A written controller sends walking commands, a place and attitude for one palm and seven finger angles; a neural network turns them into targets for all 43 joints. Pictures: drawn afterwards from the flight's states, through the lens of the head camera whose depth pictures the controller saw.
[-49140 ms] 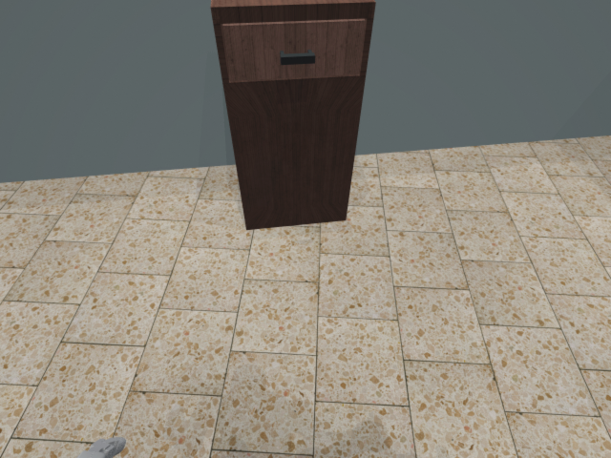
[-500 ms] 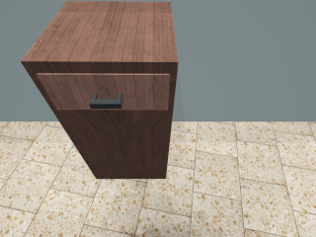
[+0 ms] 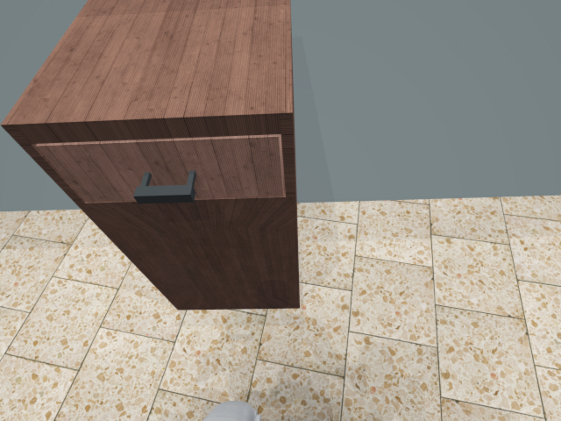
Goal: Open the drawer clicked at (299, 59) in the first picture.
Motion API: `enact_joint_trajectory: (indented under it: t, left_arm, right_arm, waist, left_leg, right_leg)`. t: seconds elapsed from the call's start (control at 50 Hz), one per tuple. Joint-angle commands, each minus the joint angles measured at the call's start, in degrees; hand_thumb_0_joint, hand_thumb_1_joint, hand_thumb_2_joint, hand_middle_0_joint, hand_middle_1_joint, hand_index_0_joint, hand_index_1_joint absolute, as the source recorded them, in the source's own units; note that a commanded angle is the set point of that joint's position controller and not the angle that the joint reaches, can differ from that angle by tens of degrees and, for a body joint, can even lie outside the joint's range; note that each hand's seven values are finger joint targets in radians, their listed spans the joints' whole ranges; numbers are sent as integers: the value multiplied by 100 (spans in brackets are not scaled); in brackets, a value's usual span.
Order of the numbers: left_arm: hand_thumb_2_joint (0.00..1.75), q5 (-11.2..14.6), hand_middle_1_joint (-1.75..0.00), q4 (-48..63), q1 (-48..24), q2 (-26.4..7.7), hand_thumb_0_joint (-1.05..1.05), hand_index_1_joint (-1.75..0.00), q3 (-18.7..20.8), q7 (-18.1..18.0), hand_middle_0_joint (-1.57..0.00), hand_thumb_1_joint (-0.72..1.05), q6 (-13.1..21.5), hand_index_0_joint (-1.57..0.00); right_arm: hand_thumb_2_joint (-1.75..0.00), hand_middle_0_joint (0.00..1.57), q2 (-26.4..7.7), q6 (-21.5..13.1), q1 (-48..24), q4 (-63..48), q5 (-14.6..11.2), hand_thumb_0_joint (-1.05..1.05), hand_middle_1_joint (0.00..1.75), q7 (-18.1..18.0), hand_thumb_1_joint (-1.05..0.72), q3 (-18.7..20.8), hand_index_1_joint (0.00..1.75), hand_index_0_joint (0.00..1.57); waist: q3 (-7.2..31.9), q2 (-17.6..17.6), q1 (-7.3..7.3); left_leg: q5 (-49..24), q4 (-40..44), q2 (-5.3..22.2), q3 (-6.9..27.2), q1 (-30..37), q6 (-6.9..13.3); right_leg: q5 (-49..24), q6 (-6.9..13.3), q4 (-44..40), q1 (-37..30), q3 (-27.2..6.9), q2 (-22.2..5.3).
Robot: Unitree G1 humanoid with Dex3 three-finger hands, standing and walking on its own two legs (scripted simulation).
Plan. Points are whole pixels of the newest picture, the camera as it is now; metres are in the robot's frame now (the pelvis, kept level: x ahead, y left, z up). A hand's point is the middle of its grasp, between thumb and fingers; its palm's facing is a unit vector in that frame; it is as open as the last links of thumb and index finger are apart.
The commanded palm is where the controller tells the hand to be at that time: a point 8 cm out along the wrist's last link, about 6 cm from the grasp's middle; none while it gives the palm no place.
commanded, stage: come to a stop and stand still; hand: left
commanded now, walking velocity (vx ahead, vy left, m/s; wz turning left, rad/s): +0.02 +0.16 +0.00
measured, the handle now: (167, 185) +0.48 +0.23 +0.00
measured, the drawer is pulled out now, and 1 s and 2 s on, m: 0.00 0.00 0.00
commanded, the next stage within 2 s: look again from close up in 0.84 s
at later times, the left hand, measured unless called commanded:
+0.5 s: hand out of the picture -0.01 +0.25 -0.18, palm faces +0.04 -0.97 -0.22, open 7.4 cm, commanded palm none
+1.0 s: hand out of the picture -0.06 +0.25 -0.18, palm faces +0.00 -0.99 -0.16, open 7.4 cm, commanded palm none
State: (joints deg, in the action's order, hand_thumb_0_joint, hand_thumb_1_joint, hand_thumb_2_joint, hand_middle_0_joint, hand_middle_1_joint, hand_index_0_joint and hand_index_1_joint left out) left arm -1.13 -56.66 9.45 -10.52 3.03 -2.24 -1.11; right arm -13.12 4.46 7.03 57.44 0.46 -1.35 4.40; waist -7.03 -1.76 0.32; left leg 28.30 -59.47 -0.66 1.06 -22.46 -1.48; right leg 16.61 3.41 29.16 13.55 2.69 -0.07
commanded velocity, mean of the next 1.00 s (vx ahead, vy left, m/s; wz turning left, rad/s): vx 0.00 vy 0.01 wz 0.00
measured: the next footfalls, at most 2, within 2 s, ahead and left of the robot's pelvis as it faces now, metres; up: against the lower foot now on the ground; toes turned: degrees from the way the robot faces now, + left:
left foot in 0.30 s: -0.01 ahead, +0.15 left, +0.00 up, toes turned +2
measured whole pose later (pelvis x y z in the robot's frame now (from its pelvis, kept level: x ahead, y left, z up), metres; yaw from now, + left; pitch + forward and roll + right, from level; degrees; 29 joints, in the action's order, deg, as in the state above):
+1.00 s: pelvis -0.05 +0.08 +0.00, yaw -1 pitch -1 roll +0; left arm -0.8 -61.8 19.5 -8.2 -0.7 -1.5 -0.8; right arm -8.6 -0.3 19.6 61.4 0.8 -0.8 -0.7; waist -1.5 0.9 0.1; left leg 14.6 -25.5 -3.3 -5.5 -9.9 4.5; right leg 10.6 -2.5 26.5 14.6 -1.2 -4.1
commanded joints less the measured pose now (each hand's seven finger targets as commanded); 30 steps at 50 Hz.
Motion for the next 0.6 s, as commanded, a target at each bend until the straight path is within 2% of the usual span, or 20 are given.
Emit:
enact_joint_trajectory:
  t: [0.0,0.04,0.06,0.12,0.16,0.18,0.2,0.22,0.24,0.26,0.28,0.32,0.34,0.36,0.38,0.42,0.44,0.48,0.58]
  left_arm:
    - [90,-6,-30,170,614,-1000,0,-30,209,-67,-20,90,134,-20]
    - [90,-23,-30,93,803,-1036,0,-30,226,-73,-20,90,153,-20]
    - [90,-20,-30,66,861,-1065,0,-30,222,-68,-20,90,154,-20]
    - [90,-41,-30,19,817,-1097,0,-30,220,-57,-20,90,160,-20]
    - [90,-37,-30,-1,672,-1042,0,-30,198,-46,-20,90,151,-20]
    - [90,-19,-30,-3,572,-1013,0,-30,182,-40,-20,90,145,-20]
    - [90,13,-30,-24,469,-976,0,-30,157,-26,-20,90,136,-20]
    - [90,7,-30,7,1094,-928,0,-30,37,-228,-20,90,316,-20]
    - [90,38,-30,90,838,-1102,0,-30,16,-197,-20,90,352,-20]
    - [90,50,-30,182,769,-928,0,-30,20,-195,-20,90,300,-20]
    - [90,47,-30,206,674,-893,0,-30,0,-185,-20,90,251,-20]
    - [90,33,-30,198,688,-666,0,-30,-58,-149,-20,90,239,-20]
    - [90,16,-30,204,675,-643,0,-30,-100,-126,-20,90,184,-20]
    - [90,17,-30,195,655,-665,0,-30,-119,-100,-20,90,150,-20]
    - [90,22,-30,178,698,-635,0,-30,-138,-77,-20,90,116,-20]
    - [90,20,-30,172,747,-602,0,-30,-186,-29,-20,90,82,-20]
    - [90,3,-30,185,771,-588,0,-30,-189,-14,-20,90,70,-20]
    - [90,-7,-30,182,854,-537,0,-30,-210,12,-20,90,36,-20]
    - [90,-26,-30,174,982,-467,0,-30,-238,57,-20,90,4,-20]
  right_arm:
    - [-90,20,-205,-111,247,-202,3,0,30,51,-90,-61,30,20]
    - [-90,20,-198,-154,174,-201,-2,0,30,58,-90,-88,30,20]
    - [-90,20,-185,-167,111,-219,2,0,30,59,-90,-107,30,20]
    - [-90,20,-200,-212,170,-216,-11,0,30,51,-90,-126,30,20]
    - [-90,20,-165,-237,405,-142,-22,0,30,35,-90,-140,30,20]
    - [-90,20,-166,-261,569,-64,-22,0,30,29,-90,-156,30,20]
    - [-90,20,-149,-292,739,23,-13,0,30,27,-90,-161,30,20]
    - [-90,20,-471,-418,383,-454,-17,0,30,33,-90,-74,30,20]
    - [-90,20,-281,-430,350,-639,-50,0,30,76,-90,-165,30,20]
    - [-90,20,-217,-422,555,-623,21,0,30,33,-90,-197,30,20]
    - [-90,20,-260,-419,632,-603,15,0,30,22,-90,-197,30,20]
    - [-90,20,-342,-408,740,-587,35,0,30,15,-90,-223,30,20]
    - [-90,20,-385,-448,874,-537,51,0,30,24,-90,-243,30,20]
    - [-90,20,-360,-465,786,-539,44,0,30,25,-90,-272,30,20]
    - [-90,20,-406,-471,711,-555,40,0,30,24,-90,-285,30,20]
    - [-90,20,-429,-476,648,-618,41,0,30,35,-90,-320,30,20]
    - [-90,20,-446,-498,732,-595,50,0,30,40,-90,-316,30,20]
    - [-90,20,-491,-508,759,-604,73,0,30,44,-90,-297,30,20]
    - [-90,20,-589,-551,846,-582,71,0,30,22,-90,-298,30,20]
  waist:
    - [1021,853,-209]
    - [1167,792,-324]
    - [1114,821,-354]
    - [1075,1012,-322]
    - [994,1122,-178]
    - [940,1061,-74]
    - [890,991,26]
    - [1688,-129,-137]
    - [1498,112,39]
    - [1656,-100,26]
    - [1517,12,75]
    - [993,587,43]
    - [856,-12,55]
    - [605,-206,1]
    - [383,-239,-44]
    - [-69,-93,-82]
    - [-123,-242,-82]
    - [-196,-232,-112]
    - [13,-248,-148]
  left_leg:
    - [-148,434,144,130,-327,-112]
    - [-158,1004,144,61,-232,-126]
    - [-147,1240,130,21,-183,-119]
    - [-192,1872,124,-40,106,-92]
    - [-557,2510,111,-121,529,-56]
    - [-955,2951,131,-128,874,-32]
    - [-1511,3494,118,-175,1344,-2]
    - [-1374,2689,80,-447,1303,-35]
    - [-1346,2853,205,-398,959,31]
    - [-1330,3149,270,-262,1058,164]
    - [-1709,3172,441,-154,1119,223]
    - [-2309,3061,682,-54,1092,313]
    - [-2798,3148,697,19,1126,331]
    - [-2993,3269,743,134,967,360]
    - [-2714,3476,791,197,723,387]
    - [-1393,3877,719,303,227,406]
    - [-1096,4098,750,393,128,424]
    - [-190,4474,795,585,-138,460]
    - [289,4877,933,825,-76,534]
  right_leg:
    - [-4542,702,-747,-1405,-1144,-1621]
    - [-4481,731,-735,-1741,-1266,-1672]
    - [-4511,731,-754,-1748,-1273,-1683]
    - [-4360,757,-760,-1616,-1339,-1703]
    - [-3913,627,-745,-1272,-1159,-1535]
    - [-3465,513,-709,-981,-1094,-1452]
    - [-2856,317,-658,-605,-958,-1299]
    - [-4798,65,-134,-1222,-1384,-1342]
    - [-4616,162,26,-1285,-1178,-1341]
    - [-3777,179,89,-1128,-1125,-1265]
    - [-2872,98,26,-801,-859,-1059]
    - [-1993,-10,-162,-242,-662,-763]
    - [-1650,-21,-12,-155,-556,-635]
    - [-1231,-82,15,-108,-410,-536]
    - [-778,-140,-48,-87,-355,-465]
    - [-236,-175,-237,24,-400,-409]
    - [-207,-179,-181,-11,-353,-377]
    - [-185,-223,-72,-65,-234,-317]
    - [-251,-254,71,-78,-159,-299]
